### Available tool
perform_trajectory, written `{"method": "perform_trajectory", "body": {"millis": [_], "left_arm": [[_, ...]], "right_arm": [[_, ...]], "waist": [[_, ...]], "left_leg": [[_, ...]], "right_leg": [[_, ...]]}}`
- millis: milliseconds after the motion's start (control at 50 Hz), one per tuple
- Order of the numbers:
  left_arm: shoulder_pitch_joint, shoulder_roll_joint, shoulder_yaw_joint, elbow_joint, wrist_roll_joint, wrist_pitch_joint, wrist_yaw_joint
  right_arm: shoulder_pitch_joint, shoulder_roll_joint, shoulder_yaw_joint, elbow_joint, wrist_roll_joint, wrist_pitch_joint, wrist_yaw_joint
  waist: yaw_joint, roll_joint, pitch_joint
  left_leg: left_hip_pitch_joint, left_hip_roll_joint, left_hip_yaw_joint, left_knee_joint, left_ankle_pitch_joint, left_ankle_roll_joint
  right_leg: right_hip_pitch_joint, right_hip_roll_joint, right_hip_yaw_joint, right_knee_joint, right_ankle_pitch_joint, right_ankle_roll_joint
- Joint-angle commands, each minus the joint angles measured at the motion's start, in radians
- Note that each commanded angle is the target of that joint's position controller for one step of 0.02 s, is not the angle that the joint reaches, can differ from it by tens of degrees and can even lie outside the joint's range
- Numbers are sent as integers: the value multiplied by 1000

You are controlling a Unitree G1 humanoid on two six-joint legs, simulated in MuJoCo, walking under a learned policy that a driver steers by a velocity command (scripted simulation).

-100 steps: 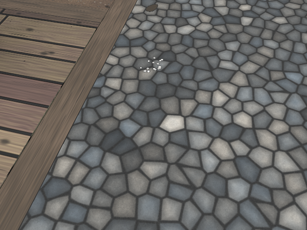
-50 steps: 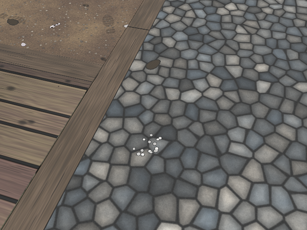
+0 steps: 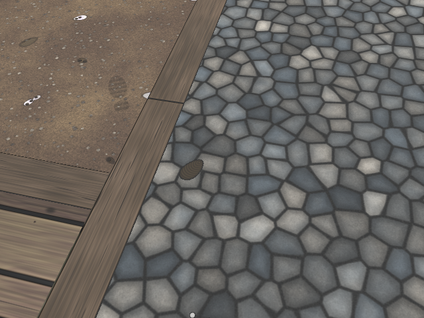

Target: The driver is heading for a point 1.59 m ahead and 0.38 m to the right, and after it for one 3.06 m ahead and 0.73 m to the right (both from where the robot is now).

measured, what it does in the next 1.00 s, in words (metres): steps on the spot: left foot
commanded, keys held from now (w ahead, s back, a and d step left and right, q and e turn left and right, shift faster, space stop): no key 1.00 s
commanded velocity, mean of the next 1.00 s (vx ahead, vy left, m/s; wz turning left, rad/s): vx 0.03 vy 0.00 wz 0.00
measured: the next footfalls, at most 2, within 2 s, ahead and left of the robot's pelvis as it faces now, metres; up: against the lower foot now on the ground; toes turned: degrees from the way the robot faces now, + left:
left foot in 0.12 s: +0.11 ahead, +0.12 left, +0.00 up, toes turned +1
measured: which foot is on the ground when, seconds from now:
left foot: up 0.00-0.10, down 0.12-1.00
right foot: down 0.00-1.00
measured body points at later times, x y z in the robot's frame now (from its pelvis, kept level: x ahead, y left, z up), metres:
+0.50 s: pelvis +0.05 +0.03 +0.00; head +0.05 +0.04 +0.45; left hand +0.03 +0.25 -0.16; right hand +0.05 -0.18 -0.16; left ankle +0.07 +0.12 -0.75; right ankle +0.01 -0.06 -0.75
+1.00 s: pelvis +0.05 +0.04 +0.00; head +0.05 +0.04 +0.45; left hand +0.00 +0.24 -0.17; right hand +0.02 -0.17 -0.16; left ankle +0.07 +0.12 -0.75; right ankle +0.01 -0.06 -0.75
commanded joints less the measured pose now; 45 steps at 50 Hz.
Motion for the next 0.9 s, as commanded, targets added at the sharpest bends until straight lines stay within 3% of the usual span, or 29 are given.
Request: {"method": "perform_trajectory", "body": {"millis": [20,60,100,120,140,160,180,200,220,280,340,900], "left_arm": [[20,116,11,-29,3,-1,7],[22,108,6,-22,5,12,13],[4,100,2,-19,-4,23,21],[29,88,-1,-17,-2,25,23],[89,77,2,-14,0,27,24],[183,1,-13,22,-19,40,23],[150,33,-10,35,-13,49,29],[107,62,-1,30,-11,55,31],[81,72,2,26,-10,57,30],[65,47,-5,33,-10,57,28],[58,43,-7,50,-11,58,34],[107,10,-26,110,-10,65,42]], "right_arm": [[102,-32,4,13,7,11,-10],[87,-34,7,19,7,9,-16],[110,-26,16,36,2,0,-21],[136,-63,11,47,-3,-10,-26],[153,-115,5,49,-9,-22,-30],[104,-97,13,57,15,-18,-27],[75,-44,23,52,16,-16,-18],[65,-33,25,52,17,-16,-15],[73,-36,25,59,16,-14,-17],[104,-37,24,83,23,-13,-26],[110,-32,24,93,19,-11,-26],[184,-3,41,162,18,2,-25]], "waist": [[-25,-138,-107],[-18,-128,-85],[-41,-86,-60],[-33,-34,-67],[15,38,-70],[56,133,-71],[36,97,-32],[22,69,-3],[14,53,-18],[7,14,-27],[1,-20,-23],[-11,-33,20]], "left_leg": [[195,-17,35,-90,30,-2],[229,-17,32,-170,-2,5],[333,-5,20,-373,97,16],[412,60,-52,-424,233,22],[456,159,-145,-414,450,41],[365,193,-169,-420,450,105],[285,159,-164,-445,334,90],[255,114,-131,-452,271,63],[262,87,-109,-455,245,49],[314,68,-93,-457,241,41],[327,70,-93,-460,249,45],[306,48,-89,-494,121,39]], "right_leg": [[-40,-256,110,-43,604,-103],[-45,-273,148,-29,466,-105],[-81,-256,167,8,263,-66],[-114,-225,171,33,147,-26],[-148,-156,133,77,-7,3],[-82,-103,97,29,-142,23],[-15,-106,106,2,-109,36],[4,-114,119,1,-54,37],[24,-128,127,0,-18,34],[12,-148,135,-14,10,36],[13,-149,135,-24,4,43],[-18,-164,142,-31,-42,45]]}}
Over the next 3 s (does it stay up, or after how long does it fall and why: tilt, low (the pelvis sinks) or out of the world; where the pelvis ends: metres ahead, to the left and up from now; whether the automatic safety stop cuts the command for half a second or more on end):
stays up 0.44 0.06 -0.03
